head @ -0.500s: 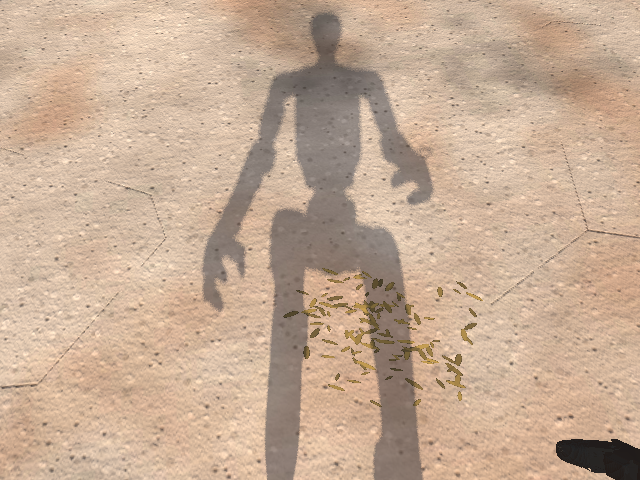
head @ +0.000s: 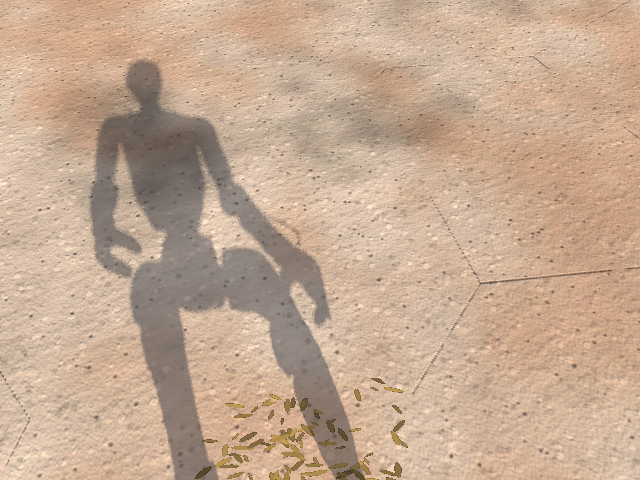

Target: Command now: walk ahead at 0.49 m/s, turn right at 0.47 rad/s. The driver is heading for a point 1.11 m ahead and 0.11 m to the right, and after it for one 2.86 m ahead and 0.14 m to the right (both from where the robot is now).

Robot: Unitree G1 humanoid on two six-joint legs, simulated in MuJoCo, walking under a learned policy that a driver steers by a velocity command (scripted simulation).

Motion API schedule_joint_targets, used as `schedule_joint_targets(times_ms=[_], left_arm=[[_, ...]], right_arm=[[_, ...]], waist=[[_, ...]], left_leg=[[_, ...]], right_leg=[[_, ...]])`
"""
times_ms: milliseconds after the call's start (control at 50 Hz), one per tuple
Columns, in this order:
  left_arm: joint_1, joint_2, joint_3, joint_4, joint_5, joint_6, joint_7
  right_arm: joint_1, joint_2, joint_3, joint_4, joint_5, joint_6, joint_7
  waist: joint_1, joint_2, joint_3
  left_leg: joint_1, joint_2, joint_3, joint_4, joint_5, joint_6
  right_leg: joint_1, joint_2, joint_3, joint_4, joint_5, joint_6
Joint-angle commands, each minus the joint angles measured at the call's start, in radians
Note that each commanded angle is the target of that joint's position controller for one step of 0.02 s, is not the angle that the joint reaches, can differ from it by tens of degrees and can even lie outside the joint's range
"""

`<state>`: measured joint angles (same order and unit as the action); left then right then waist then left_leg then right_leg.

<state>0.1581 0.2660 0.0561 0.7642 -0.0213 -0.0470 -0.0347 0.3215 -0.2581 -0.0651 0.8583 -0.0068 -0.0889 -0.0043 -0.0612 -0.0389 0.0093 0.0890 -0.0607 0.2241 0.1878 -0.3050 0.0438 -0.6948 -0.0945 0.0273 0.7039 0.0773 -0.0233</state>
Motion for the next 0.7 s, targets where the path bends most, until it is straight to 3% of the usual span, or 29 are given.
schedule_joint_targets(times_ms=[20,80,100,120,140,160,180,200,220,240,260,320,400,440,480,540,560,580,600,620,640,660,680,700], left_arm=[[-0.162,0.038,-0.003,-0.138,-0.001,-0.02,-0.029],[-0.094,0.083,0.02,-0.16,-0.006,-0.012,-0.039],[0.003,0.121,0.04,-0.147,-0.008,-0.008,-0.036],[0.158,0.178,0.071,-0.115,-0.008,-0.006,-0.023],[0.288,0.259,0.099,-0.09,-0.004,0.008,0.001],[0.231,0.333,0.107,-0.118,-0.005,0.001,0.007],[0.27,0.248,0.082,-0.123,0.007,-0.006,0.005],[0.237,0.197,0.069,-0.119,0.011,-0.015,0.005],[0.171,0.169,0.059,-0.123,0.006,-0.022,0.002],[0.107,0.129,0.048,-0.137,0.004,-0.025,0.005],[0.073,0.121,0.042,-0.155,0.015,-0.024,0.01],[0.065,0.157,0.051,-0.155,0.012,-0.028,0.025],[0.107,0.169,0.051,-0.127,0.006,-0.021,0.043],[0.165,0.171,0.049,-0.104,0.006,-0.019,0.04],[0.191,0.174,0.049,-0.088,0.001,-0.018,0.036],[0.195,0.178,0.05,-0.075,0.005,-0.013,0.036],[0.181,0.177,0.05,-0.076,0.006,-0.01,0.037],[0.171,0.159,0.044,-0.08,0.008,-0.007,0.037],[0.169,0.119,0.027,-0.094,0.018,-0.008,0.037],[0.309,0.05,0.005,-0.104,0.011,-0.02,0.039],[0.321,0.072,0.002,-0.101,-0.006,-0.03,0.038],[0.216,0.159,0.023,-0.111,-0.022,-0.031,0.037],[0.12,0.165,0.022,-0.135,-0.012,-0.031,0.038],[0.076,0.149,0.02,-0.149,0.006,-0.031,0.037]], right_arm=[[0.026,-0.172,-0.041,-0.038,0.011,0.018,-0.012],[0.005,-0.218,-0.05,-0.054,0.015,0.043,-0.028],[-0.006,-0.233,-0.052,-0.059,0.015,0.051,-0.032],[-0.031,-0.236,-0.05,-0.067,0.022,0.052,-0.035],[-0.017,-0.193,-0.033,-0.086,0.007,0.036,-0.035],[0.059,-0.057,0.01,-0.14,-0.007,-0.001,-0.014],[-0.042,-0.148,-0.005,-0.159,0.025,-0.048,0.008],[-0.125,-0.168,-0.009,-0.192,0.058,-0.065,0.017],[-0.134,-0.151,-0.004,-0.197,0.045,-0.069,0.013],[-0.131,-0.161,-0.011,-0.185,0.017,-0.062,0.006],[-0.109,-0.164,-0.017,-0.182,0.007,-0.048,0.008],[-0.099,-0.132,-0.009,-0.191,-0.009,-0.016,0.005],[-0.234,-0.078,0.019,-0.214,-0.008,-0.015,0.011],[-0.294,-0.084,0.02,-0.225,0.005,-0.022,0.021],[-0.329,-0.107,0.013,-0.239,0.014,-0.029,0.028],[-0.31,-0.143,-0.004,-0.247,0.015,-0.038,0.036],[-0.267,-0.151,-0.01,-0.239,0.014,-0.04,0.036],[-0.176,-0.174,-0.026,-0.214,0.009,-0.043,0.032],[-0.038,-0.217,-0.041,-0.196,-0.004,-0.046,0.027],[0.084,-0.311,-0.064,-0.176,-0.018,-0.041,0.024],[0.146,-0.268,-0.059,-0.14,0.008,-0.031,0.038],[0.093,-0.198,-0.037,-0.149,0.02,-0.027,0.035],[0.031,-0.167,-0.025,-0.161,0.012,-0.018,0.03],[-0.017,-0.147,-0.015,-0.164,0.002,-0.013,0.03]], waist=[[-0.025,0.06,0.107],[0.045,0.135,0.007],[0.103,0.155,-0.052],[0.194,0.137,-0.131],[0.24,0.027,-0.222],[0.115,-0.216,-0.318],[0.195,-0.081,-0.402],[0.19,-0.03,-0.26],[0.126,0.071,-0.141],[0.088,0.077,-0.095],[0.059,0.05,-0.062],[0.031,0.032,-0.03],[0.095,-0.021,-0.016],[0.136,-0.039,-0.022],[0.149,-0.05,-0.01],[0.122,-0.077,-0.001],[0.091,-0.087,-0.005],[0.044,-0.078,-0.048],[-0.019,-0.026,-0.167],[0.001,0.216,-0.333],[-0.016,0.359,-0.364],[-0.037,0.22,-0.207],[-0.03,0.133,-0.116],[-0.004,0.098,-0.042]], left_leg=[[0.043,0.337,-0.045,0.009,0.616,0.097],[0.081,0.338,-0.008,0.214,1.131,0.072],[0.06,0.333,-0.005,0.357,1.22,0.063],[-0.039,0.301,0.011,0.567,1.149,0.036],[-0.298,0.247,0.004,0.874,0.734,-0.003],[-0.756,-0.003,-0.124,1.267,-0.232,-0.073],[-0.869,0.029,-0.348,1.322,-0.236,-0.048],[-0.911,0.082,-0.35,1.261,-0.162,-0.024],[-0.88,0.125,-0.336,1.142,-0.101,-0.02],[-0.819,0.159,-0.327,1.045,-0.071,-0.029],[-0.757,0.171,-0.325,1.013,-0.049,-0.041],[-0.703,0.173,-0.287,0.869,0.003,-0.098],[-0.611,0.135,-0.24,0.53,0.32,-0.123],[-0.575,0.108,-0.236,0.436,0.428,-0.116],[-0.594,0.106,-0.254,0.379,0.408,-0.092],[-0.588,0.101,-0.261,0.332,0.295,-0.039],[-0.539,0.091,-0.245,0.31,0.264,-0.019],[-0.419,0.072,-0.223,0.288,0.258,0.008],[-0.203,0.167,-0.309,0.322,0.296,0.063],[0.166,0.388,-0.696,0.293,0.18,0.22],[0.25,0.462,-1.029,0.114,-0.12,0.284],[0.15,0.438,-0.943,0.089,-0.265,0.232],[0.02,0.396,-0.802,0.086,-0.214,0.193],[-0.11,0.353,-0.702,0.064,-0.108,0.187]], right_leg=[[-0.096,0.014,-0.063,-0.066,-0.077,-0.028],[0.091,0.114,-0.158,-0.064,-0.233,-0.084],[0.221,0.148,-0.166,-0.067,-0.271,-0.111],[0.461,0.178,-0.147,-0.154,-0.212,-0.153],[0.774,0.04,0.082,-0.177,-0.193,-0.213],[1.107,-0.225,0.691,-0.283,-0.263,-0.438],[1.14,-0.246,0.786,-0.387,-0.32,-0.435],[1.031,-0.209,0.618,-0.395,-0.279,-0.377],[0.854,-0.159,0.494,-0.404,-0.177,-0.335],[0.733,-0.118,0.404,-0.417,-0.096,-0.307],[0.633,-0.093,0.363,-0.442,-0.04,-0.305],[0.477,-0.061,0.286,-0.482,0.063,-0.305],[0.396,0.025,0.138,-0.466,0.001,-0.225],[0.424,0.006,0.159,-0.456,-0.09,-0.207],[0.49,-0.033,0.203,-0.419,-0.138,-0.199],[0.585,-0.093,0.273,-0.353,-0.123,-0.174],[0.596,-0.092,0.274,-0.314,-0.064,-0.159],[0.593,-0.05,0.248,-0.214,0.066,-0.136],[0.518,0.008,0.191,0.007,0.04,-0.098],[0.208,0.146,0.093,0.389,-0.274,-0.017],[-0.01,0.186,0.123,0.56,-0.659,0.005],[-0.108,0.123,0.144,0.639,-0.601,-0.003],[-0.11,0.074,0.098,0.621,-0.516,-0.01],[-0.088,0.041,0.076,0.556,-0.455,-0.01]])
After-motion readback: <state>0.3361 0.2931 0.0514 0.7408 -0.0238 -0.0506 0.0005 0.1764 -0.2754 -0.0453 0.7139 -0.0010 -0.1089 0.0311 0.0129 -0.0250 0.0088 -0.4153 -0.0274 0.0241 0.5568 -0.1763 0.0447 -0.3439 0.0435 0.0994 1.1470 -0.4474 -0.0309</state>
